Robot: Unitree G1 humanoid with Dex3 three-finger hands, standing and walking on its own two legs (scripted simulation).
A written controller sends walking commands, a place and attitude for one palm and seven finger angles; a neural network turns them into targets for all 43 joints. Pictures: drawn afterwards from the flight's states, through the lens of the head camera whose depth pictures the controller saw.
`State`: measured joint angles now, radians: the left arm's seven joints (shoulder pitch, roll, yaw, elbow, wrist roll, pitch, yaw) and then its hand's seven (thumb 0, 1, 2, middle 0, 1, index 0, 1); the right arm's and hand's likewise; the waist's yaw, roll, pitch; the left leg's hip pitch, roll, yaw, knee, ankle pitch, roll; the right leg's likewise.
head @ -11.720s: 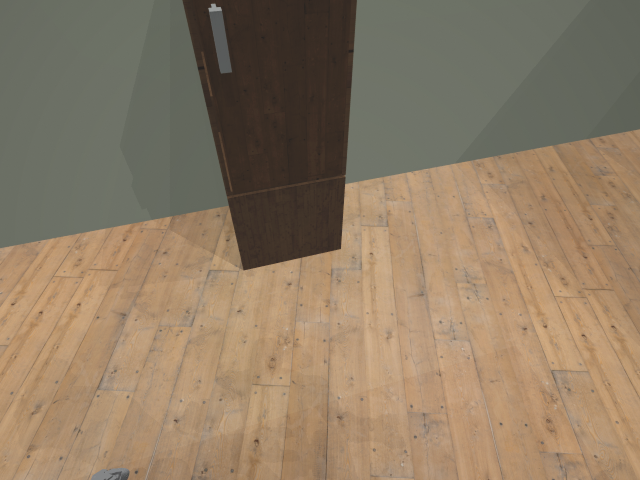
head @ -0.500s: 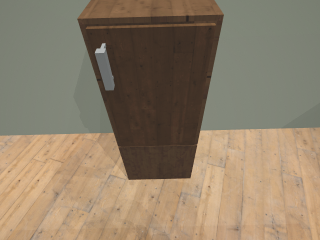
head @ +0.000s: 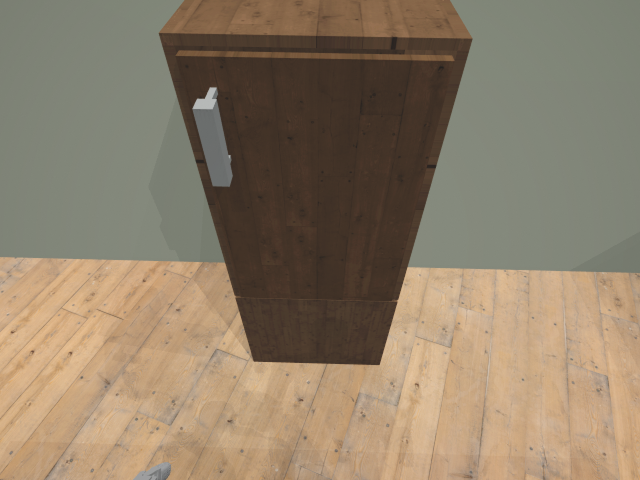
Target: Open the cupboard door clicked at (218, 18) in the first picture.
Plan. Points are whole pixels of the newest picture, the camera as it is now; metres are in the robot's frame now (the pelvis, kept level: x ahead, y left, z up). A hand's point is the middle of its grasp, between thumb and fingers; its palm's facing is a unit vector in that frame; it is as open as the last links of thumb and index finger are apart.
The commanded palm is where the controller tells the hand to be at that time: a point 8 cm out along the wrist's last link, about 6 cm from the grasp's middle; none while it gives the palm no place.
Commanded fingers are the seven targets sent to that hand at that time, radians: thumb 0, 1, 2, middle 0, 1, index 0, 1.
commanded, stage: raise the hand with hooked fingers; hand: left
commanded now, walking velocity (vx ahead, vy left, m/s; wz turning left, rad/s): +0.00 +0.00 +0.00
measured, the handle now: (217, 137) +0.55 +0.19 +0.14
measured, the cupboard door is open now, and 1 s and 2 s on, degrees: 0 0 0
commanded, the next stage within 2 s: none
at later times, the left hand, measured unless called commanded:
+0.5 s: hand (146, 451) +0.15 +0.20 +0.01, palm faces +0.09 -0.99 -0.07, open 9.5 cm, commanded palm +0.13 +0.26 +0.02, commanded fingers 0.00 0.20 0.60 -0.25 -0.75 -0.25 -0.75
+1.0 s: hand (91, 378) +0.20 +0.26 +0.08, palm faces +0.07 -1.00 -0.07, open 12.5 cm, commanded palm +0.17 +0.31 +0.09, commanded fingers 0.00 -0.38 0.35 -0.29 -1.12 -0.29 -1.12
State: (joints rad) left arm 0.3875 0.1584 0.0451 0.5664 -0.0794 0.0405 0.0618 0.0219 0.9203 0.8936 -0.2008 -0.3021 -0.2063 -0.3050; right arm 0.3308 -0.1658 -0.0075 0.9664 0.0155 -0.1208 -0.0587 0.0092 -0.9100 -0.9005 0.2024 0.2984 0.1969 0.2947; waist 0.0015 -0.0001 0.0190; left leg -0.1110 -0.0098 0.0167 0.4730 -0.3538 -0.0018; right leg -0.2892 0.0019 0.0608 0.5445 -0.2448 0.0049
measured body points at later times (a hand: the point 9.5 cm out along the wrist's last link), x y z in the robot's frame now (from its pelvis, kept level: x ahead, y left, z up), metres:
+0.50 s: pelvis -0.03 -0.02 -0.07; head +0.01 -0.01 +0.38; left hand +0.14 +0.26 +0.01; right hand +0.21 -0.22 -0.11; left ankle -0.06 +0.12 -0.73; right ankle +0.03 -0.13 -0.73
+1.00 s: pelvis -0.03 +0.00 -0.03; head -0.02 +0.00 +0.42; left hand +0.19 +0.31 +0.08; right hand +0.15 -0.24 -0.09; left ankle -0.06 +0.12 -0.73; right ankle +0.03 -0.13 -0.73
